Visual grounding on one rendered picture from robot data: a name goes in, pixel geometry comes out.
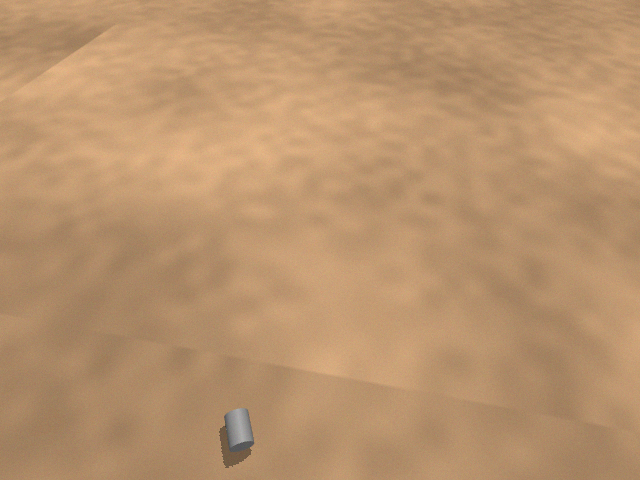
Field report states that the can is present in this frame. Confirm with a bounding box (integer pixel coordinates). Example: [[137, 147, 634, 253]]
[[224, 408, 254, 452]]

